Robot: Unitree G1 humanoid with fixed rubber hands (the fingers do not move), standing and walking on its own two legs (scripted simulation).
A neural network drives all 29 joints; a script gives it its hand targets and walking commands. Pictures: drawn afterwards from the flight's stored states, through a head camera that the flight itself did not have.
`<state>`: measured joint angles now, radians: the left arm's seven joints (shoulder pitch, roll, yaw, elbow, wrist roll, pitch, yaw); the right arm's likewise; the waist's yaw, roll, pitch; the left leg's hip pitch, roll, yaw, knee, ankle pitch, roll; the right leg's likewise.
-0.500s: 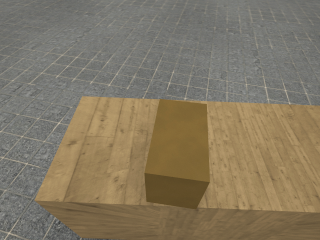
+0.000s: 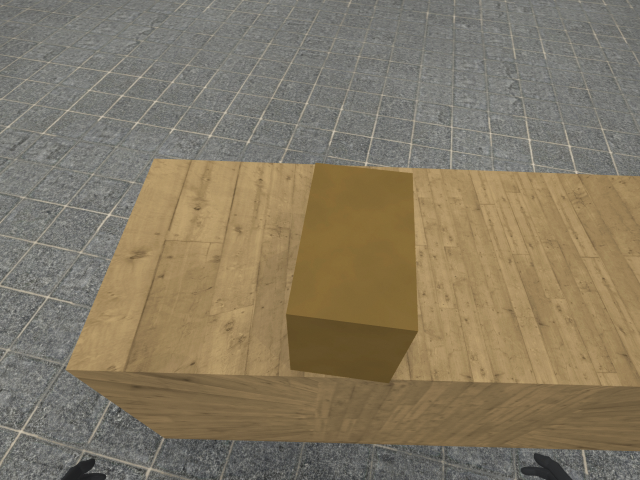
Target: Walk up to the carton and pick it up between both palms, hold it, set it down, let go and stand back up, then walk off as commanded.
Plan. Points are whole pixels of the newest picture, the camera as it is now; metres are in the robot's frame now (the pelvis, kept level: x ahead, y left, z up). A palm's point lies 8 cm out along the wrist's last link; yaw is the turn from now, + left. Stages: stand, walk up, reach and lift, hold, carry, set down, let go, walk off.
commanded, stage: walk off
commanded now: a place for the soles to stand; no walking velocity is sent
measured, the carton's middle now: (351, 271) +0.45 -0.06 -0.09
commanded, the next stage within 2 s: none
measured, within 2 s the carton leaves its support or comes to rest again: neither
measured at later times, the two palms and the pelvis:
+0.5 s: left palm out of the picture -0.02 +0.30 -0.07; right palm out of the picture +0.03 -0.35 -0.12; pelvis -0.12 -0.03 -0.01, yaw +1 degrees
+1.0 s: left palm out of the picture -0.21 +0.29 -0.11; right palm out of the picture -0.16 -0.37 -0.11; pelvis -0.28 -0.04 -0.03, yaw -2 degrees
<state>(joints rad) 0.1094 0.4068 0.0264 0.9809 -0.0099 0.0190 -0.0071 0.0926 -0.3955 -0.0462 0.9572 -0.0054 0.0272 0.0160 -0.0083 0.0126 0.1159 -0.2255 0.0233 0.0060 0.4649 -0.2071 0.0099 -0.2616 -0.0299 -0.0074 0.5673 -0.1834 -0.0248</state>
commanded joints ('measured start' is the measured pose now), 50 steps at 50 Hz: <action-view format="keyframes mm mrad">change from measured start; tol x32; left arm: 1 46 174 64 -136 3 12 13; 50 118 338 106 -325 57 -23 15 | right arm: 1 -27 -250 -77 -169 -12 6 -18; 50 22 -232 -92 -305 -3 31 -46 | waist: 1 5 173 -172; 8 5 223 -193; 11 50 -266 -159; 29 -44 -237 -208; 31 -11 267 -144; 50 25 -53 -87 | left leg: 1 -68 274 -288 -49 420 252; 9 -57 149 -177 257 310 145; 11 -291 -138 -112 628 -435 53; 15 -268 -144 -201 906 -304 -6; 29 114 -93 30 33 -134 20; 31 45 325 -539 -131 66 189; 43 82 240 -345 -23 8 245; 46 -30 197 -251 74 186 169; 50 -265 -161 -266 814 -429 31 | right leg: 1 -28 100 64 444 -306 -53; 9 43 33 98 -73 -73 -37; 11 5 -315 619 -226 317 -191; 26 181 -183 358 -29 523 -196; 29 -81 -114 296 30 306 -120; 31 -336 193 151 406 -385 -20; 34 -281 158 228 795 -339 -11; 46 77 122 -24 -91 -208 -4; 50 -111 -328 557 -206 92 -254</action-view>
